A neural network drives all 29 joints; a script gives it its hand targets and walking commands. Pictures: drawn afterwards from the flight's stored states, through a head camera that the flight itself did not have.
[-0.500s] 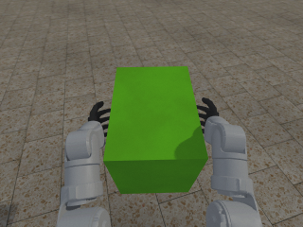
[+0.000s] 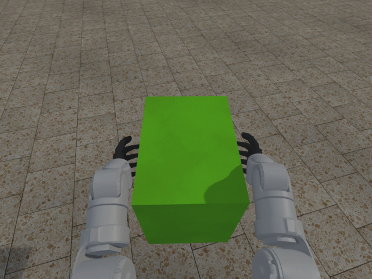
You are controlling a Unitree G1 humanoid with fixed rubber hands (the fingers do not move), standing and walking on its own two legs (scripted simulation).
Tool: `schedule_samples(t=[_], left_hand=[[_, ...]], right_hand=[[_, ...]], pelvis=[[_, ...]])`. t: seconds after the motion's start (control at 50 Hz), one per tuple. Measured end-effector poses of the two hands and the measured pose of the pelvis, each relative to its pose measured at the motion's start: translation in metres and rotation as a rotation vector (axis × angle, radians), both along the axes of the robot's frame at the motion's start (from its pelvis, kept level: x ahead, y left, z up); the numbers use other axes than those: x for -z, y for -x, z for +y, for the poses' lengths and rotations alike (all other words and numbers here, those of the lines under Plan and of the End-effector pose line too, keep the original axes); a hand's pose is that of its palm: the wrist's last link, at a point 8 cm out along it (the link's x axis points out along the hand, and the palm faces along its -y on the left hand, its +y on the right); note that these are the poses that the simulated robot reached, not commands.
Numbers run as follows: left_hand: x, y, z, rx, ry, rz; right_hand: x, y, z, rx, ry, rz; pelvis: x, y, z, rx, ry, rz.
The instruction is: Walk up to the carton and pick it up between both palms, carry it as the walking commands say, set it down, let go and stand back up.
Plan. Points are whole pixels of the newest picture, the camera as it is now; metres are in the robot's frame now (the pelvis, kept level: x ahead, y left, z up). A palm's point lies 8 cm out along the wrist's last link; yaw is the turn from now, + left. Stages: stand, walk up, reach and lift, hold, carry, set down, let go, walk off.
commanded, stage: hold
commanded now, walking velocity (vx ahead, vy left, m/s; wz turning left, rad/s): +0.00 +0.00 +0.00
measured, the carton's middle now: (187, 170) +0.37 +0.00 -0.01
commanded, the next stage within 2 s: set down in 0.06 s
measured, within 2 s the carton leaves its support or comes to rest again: neither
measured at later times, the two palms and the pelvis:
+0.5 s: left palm (121, 173) +0.34 +0.15 +0.03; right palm (248, 174) +0.33 -0.14 +0.03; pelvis +0.01 +0.01 +0.00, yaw -1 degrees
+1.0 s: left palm (135, 192) +0.36 +0.14 -0.09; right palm (240, 191) +0.35 -0.15 -0.09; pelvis +0.01 +0.01 -0.04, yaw -1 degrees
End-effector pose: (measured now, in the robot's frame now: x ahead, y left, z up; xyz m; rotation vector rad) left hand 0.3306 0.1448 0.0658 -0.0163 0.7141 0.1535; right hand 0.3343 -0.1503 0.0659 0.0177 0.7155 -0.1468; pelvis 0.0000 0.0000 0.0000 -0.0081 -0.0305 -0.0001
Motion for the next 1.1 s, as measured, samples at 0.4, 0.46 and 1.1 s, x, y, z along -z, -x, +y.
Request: schedule_samples(t=[0.4, 0.46, 1.1], left_hand=[[0.022, 0.001, 0.003, 0.071, 0.008, -0.047], [0.027, -0.006, 0.005, 0.070, 0.000, -0.031], [0.177, -0.032, 0.001, 0.042, 0.011, -0.002]], right_hand=[[0.017, 0.017, 0.004, 0.043, 0.028, -0.050], [0.025, 0.011, 0.006, 0.038, 0.029, -0.033], [0.174, -0.022, 0.001, 0.033, 0.017, -0.003]], pelvis=[[0.004, -0.003, 0.009, 0.007, -0.006, -0.076], [0.005, -0.006, 0.012, 0.015, -0.007, -0.058], [0.055, 0.000, 0.005, 0.020, -0.008, 0.464]])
